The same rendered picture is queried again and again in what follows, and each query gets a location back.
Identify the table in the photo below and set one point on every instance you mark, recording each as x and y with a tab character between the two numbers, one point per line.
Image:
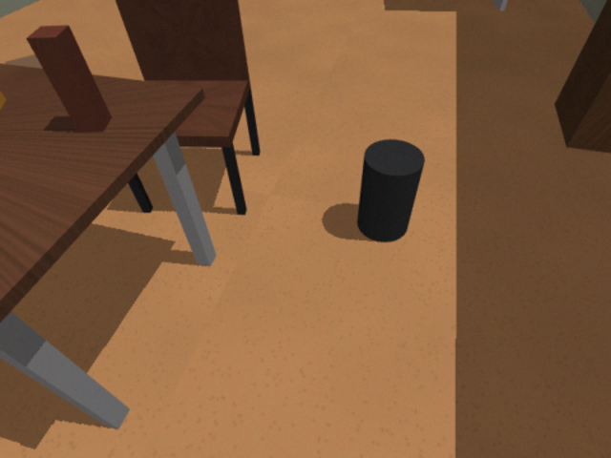
54	182

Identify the chair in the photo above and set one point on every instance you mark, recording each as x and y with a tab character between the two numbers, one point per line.
196	43

